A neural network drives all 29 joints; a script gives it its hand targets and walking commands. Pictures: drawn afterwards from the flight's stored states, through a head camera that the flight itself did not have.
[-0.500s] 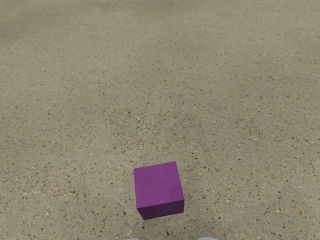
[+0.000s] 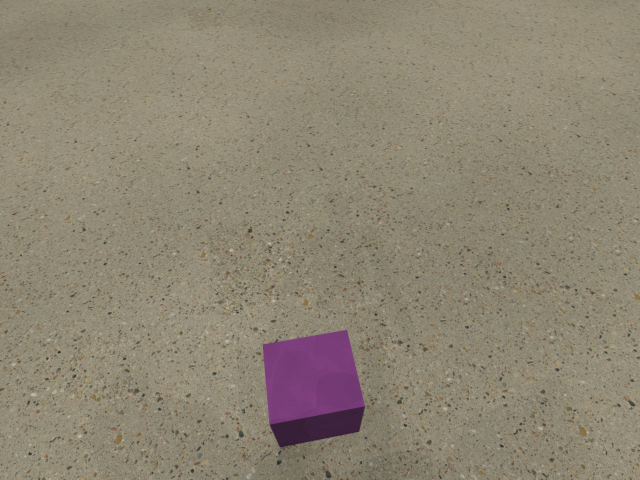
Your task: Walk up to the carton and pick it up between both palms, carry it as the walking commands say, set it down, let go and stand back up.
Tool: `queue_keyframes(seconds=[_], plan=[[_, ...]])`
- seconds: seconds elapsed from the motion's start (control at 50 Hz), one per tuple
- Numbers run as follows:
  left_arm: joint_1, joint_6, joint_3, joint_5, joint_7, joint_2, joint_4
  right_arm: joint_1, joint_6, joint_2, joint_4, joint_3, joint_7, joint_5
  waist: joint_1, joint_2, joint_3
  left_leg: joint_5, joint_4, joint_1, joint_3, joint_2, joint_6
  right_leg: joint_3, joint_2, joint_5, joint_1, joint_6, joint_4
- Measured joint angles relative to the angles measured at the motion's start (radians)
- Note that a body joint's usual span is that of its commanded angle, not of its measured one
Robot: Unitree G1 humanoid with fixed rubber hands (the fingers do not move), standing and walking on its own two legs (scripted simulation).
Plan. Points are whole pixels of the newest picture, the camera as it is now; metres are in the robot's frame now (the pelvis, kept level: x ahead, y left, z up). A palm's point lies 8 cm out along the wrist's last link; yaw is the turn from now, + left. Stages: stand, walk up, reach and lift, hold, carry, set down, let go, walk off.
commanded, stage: walk up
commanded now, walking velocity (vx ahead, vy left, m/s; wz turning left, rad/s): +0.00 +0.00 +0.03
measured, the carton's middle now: (312, 389) +0.43 +0.03 -0.64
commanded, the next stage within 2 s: none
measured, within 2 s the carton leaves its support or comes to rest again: neither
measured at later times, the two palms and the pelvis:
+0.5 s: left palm out of the picture +0.03 +0.22 -0.14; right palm out of the picture +0.02 -0.24 -0.14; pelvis -0.01 +0.00 +0.00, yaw +0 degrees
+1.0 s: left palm out of the picture +0.03 +0.22 -0.14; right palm out of the picture +0.01 -0.24 -0.14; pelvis -0.01 +0.00 +0.00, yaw +0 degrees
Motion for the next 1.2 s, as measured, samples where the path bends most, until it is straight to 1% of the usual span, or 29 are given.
queue_keyframes(seconds=[0.08,0.16,0.26,0.92,1.06,1.2], plan=[[0.0,0.001,0.0,0.002,-0.003,0.001,0.0,0.004,-0.008,0.0,0.0,0.0,0.0,0.0,0.0,0.0,0.0,0.003,0.0,0.0,0.001,-0.001,0.011,0.0,0.0,0.018,0.012,0.0,-0.025],[0.0,0.002,0.0,0.005,-0.004,0.001,0.0,0.007,-0.018,0.0,0.0,0.0,0.0,0.0,0.0,0.0,0.0,0.004,0.0,0.0,0.001,-0.002,0.013,0.0,0.0,0.02,0.013,0.001,-0.029],[0.0,0.001,0.0,0.005,-0.004,0.001,0.0,0.009,-0.019,0.0,0.0,0.0,0.0,0.0,0.0,0.0,0.0,0.006,0.0,0.002,0.0,-0.002,0.01,0.0,-0.001,0.02,0.014,0.021,-0.024],[0.0,0.009,0.0,0.006,0.003,0.001,0.0,0.033,-0.017,0.0,0.0,0.0,0.0,0.0,0.0,0.001,0.0,0.012,0.002,0.01,-0.003,-0.002,-0.002,-0.002,-0.003,0.012,0.012,0.021,0.001],[0.0,0.015,0.0,0.006,0.008,0.002,0.0,0.047,-0.017,0.0,0.0,0.0,0.001,0.0,0.0,0.001,0.0,0.014,0.005,0.011,-0.004,-0.004,0.002,-0.003,-0.006,0.012,0.011,0.021,0.007],[0.0,0.018,0.0,0.006,0.003,0.002,0.0,0.05,-0.01,0.0,0.0,0.0,0.001,0.0,0.0,0.001,0.0,0.017,0.007,0.01,-0.007,-0.004,-0.002,-0.006,-0.006,0.011,0.011,0.021,0.011]])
